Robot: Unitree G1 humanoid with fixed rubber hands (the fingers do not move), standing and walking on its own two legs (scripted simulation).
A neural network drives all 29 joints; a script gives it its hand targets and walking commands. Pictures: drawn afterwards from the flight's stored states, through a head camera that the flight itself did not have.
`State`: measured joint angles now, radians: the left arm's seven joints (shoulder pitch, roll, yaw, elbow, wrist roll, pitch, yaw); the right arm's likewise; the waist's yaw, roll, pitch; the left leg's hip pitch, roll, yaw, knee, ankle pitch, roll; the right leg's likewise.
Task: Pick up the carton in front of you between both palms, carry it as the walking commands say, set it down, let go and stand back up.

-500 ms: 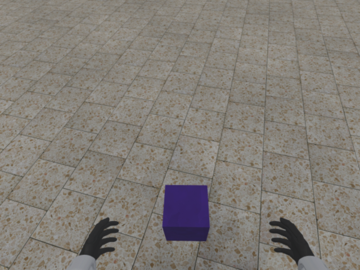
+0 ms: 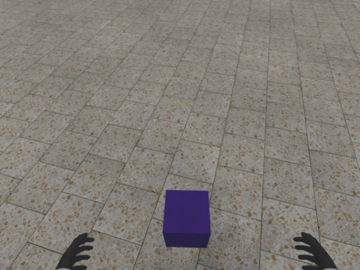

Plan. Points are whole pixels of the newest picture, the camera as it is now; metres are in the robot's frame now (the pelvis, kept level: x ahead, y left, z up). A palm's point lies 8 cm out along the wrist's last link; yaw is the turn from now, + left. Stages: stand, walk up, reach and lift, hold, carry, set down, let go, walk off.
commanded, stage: stand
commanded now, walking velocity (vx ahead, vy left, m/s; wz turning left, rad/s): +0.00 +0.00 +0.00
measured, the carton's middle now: (186, 219) +0.44 +0.01 -0.65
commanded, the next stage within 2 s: none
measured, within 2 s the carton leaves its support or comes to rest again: neither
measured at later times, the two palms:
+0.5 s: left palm out of the picture +0.12 +0.30 -0.09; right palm out of the picture +0.13 -0.29 -0.08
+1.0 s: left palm out of the picture +0.08 +0.31 -0.09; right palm out of the picture +0.09 -0.30 -0.09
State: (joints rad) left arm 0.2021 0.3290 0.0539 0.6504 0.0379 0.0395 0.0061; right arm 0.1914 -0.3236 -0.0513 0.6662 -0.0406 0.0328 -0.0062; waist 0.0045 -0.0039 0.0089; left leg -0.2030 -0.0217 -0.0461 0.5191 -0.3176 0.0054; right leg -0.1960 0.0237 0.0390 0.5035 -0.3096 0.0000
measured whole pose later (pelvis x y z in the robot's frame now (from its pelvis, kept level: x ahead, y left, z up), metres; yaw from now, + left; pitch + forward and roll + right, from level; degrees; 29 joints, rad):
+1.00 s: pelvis -0.01 +0.00 +0.01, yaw +0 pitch -2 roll +0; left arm 0.15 0.37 0.01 0.95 0.02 -0.01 0.02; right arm 0.14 -0.37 -0.01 0.96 -0.02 -0.01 -0.01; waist 0.00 -0.01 0.02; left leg -0.11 -0.03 -0.04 0.39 -0.23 0.01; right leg -0.11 0.01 0.05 0.38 -0.23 0.00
